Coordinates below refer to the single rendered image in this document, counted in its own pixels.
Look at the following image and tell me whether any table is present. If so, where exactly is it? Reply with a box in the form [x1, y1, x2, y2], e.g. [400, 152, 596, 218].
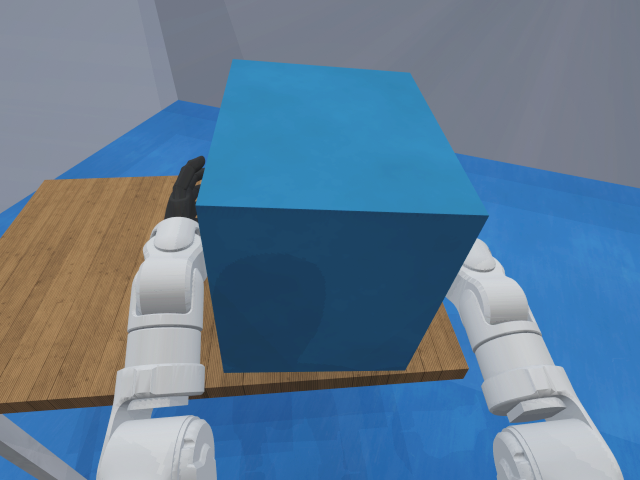
[0, 175, 469, 480]

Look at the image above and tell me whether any carton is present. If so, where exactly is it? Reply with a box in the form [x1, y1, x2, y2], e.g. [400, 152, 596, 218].
[195, 59, 489, 373]

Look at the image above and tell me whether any robot left upper arm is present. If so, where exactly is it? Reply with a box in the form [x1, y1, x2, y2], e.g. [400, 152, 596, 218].
[98, 415, 217, 480]

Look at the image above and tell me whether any robot left hand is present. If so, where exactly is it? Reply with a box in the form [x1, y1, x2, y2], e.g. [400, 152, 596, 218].
[164, 156, 205, 223]

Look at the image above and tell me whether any robot right forearm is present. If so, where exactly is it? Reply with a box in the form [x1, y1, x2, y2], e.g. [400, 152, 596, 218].
[445, 238, 624, 480]

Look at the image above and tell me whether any robot right upper arm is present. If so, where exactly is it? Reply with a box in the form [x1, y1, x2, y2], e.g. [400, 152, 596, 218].
[493, 418, 621, 480]

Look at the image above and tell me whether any robot left forearm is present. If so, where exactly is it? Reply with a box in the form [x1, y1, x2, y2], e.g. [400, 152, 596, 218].
[96, 217, 207, 480]

